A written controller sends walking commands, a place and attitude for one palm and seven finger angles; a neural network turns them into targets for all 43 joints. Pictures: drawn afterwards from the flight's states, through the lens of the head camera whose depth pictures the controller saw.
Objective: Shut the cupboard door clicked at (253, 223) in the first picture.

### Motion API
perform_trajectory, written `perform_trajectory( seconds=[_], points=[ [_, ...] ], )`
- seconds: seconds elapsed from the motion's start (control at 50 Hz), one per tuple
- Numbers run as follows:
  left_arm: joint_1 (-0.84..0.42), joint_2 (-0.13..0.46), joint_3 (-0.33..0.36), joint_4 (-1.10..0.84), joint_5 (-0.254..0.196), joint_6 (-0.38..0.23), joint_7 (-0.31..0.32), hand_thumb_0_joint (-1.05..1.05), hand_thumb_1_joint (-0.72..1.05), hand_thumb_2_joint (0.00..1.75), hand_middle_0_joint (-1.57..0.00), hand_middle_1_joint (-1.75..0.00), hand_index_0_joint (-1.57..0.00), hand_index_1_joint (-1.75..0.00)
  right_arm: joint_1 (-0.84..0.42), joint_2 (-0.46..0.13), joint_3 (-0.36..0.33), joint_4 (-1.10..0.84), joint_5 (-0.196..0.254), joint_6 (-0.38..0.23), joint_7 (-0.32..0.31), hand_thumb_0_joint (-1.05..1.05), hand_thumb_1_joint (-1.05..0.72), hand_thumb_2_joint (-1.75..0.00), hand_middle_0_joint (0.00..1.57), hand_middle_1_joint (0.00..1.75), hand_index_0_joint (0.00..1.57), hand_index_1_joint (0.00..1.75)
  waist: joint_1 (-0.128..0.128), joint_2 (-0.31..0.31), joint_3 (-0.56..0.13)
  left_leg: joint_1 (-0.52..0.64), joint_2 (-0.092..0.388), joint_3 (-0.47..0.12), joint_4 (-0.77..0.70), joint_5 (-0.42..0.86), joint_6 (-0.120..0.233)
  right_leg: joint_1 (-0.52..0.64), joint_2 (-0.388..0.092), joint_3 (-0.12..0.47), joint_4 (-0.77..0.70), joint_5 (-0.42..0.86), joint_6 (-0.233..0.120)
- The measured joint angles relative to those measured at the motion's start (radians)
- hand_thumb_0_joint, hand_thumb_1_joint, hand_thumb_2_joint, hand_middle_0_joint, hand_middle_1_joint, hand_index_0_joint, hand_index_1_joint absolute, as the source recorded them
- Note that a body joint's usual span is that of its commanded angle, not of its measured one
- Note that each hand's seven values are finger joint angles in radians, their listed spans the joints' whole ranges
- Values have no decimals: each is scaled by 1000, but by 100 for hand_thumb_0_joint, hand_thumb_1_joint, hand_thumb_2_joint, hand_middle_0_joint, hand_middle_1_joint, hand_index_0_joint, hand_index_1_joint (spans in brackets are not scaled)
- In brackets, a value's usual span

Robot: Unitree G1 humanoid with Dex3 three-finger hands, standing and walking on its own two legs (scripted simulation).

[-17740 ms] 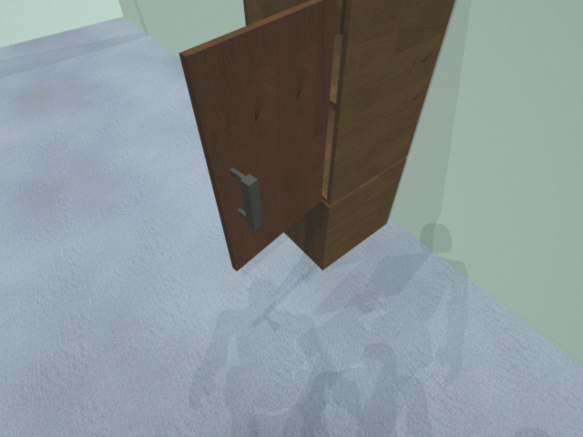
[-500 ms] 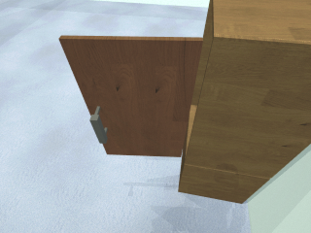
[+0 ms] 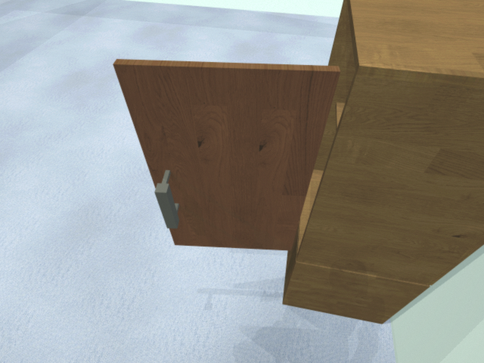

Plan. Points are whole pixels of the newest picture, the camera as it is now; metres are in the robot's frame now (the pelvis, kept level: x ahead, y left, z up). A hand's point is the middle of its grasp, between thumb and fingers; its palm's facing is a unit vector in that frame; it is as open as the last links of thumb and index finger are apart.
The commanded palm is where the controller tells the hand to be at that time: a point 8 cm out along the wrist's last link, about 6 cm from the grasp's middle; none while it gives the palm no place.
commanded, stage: come to a stop and stand still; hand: left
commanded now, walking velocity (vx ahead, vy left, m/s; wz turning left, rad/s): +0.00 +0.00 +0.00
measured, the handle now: (170, 199) +0.47 +0.21 -0.07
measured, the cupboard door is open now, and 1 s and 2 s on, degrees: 98 98 98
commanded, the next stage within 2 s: look again from close up in 0.42 s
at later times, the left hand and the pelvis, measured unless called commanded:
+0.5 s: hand out of the picture +0.02 +0.18 -0.18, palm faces +0.02 -0.98 -0.18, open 7.4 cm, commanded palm none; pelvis +0.02 +0.01 +0.00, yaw +0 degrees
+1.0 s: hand out of the picture +0.02 +0.17 -0.18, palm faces +0.02 -0.99 -0.17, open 7.4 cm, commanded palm none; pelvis +0.02 +0.01 +0.00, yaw +0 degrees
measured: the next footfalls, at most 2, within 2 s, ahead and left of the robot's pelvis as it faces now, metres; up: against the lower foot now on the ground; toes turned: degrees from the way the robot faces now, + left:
none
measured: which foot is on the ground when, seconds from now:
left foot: down 0.00-1.00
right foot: down 0.00-1.00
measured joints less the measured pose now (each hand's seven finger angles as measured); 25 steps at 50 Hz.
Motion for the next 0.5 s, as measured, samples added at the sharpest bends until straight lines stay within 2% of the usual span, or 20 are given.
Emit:
perform_trajectory(
  seconds=[0.5],
  points=[
    [-20,12,0,14,1,5,6,1,91,90,-20,-30,-20,-30,-53,-17,-1,27,4,-1,-12,1,-92,-90,20,30,20,30,3,-17,20,64,-5,5,-30,-22,8,60,-2,8,-25,-22,14]
  ],
)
